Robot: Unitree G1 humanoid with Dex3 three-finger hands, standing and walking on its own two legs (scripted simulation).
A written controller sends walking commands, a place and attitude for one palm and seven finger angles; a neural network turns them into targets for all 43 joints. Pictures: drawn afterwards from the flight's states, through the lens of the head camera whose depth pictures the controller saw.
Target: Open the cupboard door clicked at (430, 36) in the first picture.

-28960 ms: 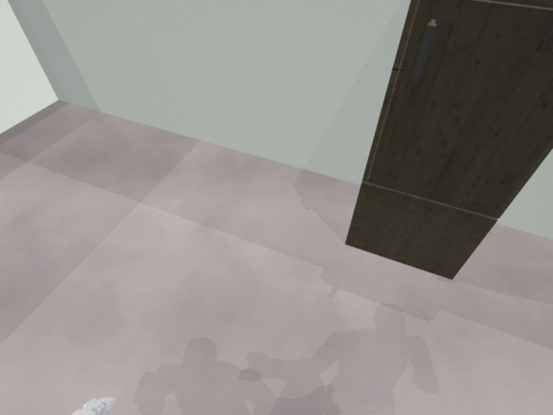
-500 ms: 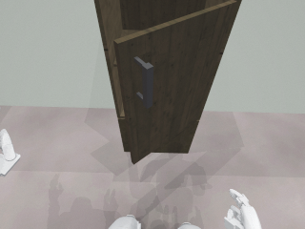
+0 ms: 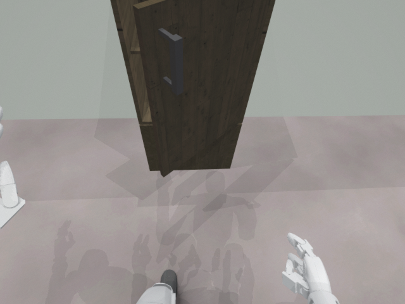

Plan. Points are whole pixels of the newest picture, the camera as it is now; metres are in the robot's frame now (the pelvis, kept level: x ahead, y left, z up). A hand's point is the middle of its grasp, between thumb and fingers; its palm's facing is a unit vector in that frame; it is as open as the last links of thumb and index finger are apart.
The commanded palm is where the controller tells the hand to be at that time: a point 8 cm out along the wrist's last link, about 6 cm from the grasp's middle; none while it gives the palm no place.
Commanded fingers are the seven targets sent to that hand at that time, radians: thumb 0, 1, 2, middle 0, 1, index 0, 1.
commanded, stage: stop stepping back and stand still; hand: left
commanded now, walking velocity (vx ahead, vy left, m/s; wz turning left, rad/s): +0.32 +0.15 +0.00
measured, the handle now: (171, 63) +0.56 +0.11 +0.15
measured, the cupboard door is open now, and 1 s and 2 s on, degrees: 39 39 39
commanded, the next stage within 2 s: let the arm hang, fingers relaxed in 1.46 s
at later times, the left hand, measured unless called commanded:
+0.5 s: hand out of the picture +0.10 +0.23 +0.19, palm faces +0.40 -0.79 -0.47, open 7.4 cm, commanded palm +0.06 +0.28 +0.19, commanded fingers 0.00 0.90 0.90 -0.20 -0.30 -0.20 -0.30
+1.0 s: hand out of the picture +0.10 +0.27 +0.19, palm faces +0.43 -0.76 -0.49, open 7.4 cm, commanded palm +0.04 +0.31 +0.19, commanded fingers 0.00 0.90 0.90 -0.20 -0.30 -0.20 -0.30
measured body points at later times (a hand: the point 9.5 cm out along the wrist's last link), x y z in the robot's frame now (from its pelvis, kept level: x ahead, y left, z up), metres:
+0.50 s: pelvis -0.08 -0.02 +0.01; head -0.10 -0.02 +0.46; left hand +0.08 +0.27 +0.22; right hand +0.07 -0.25 -0.08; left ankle -0.03 +0.09 -0.68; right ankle -0.09 -0.10 -0.72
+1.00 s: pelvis -0.09 +0.01 +0.01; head -0.08 +0.01 +0.46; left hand +0.07 +0.31 +0.21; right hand +0.09 -0.21 -0.07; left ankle -0.08 +0.13 -0.72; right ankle -0.09 -0.10 -0.72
